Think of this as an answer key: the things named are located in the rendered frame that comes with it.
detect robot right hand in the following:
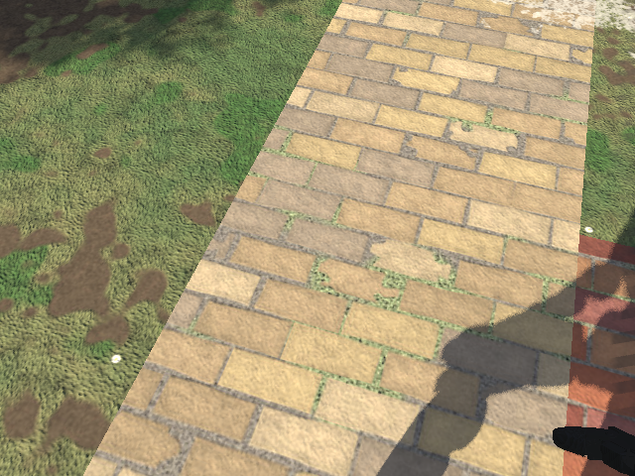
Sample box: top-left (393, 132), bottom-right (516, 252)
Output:
top-left (553, 426), bottom-right (635, 476)

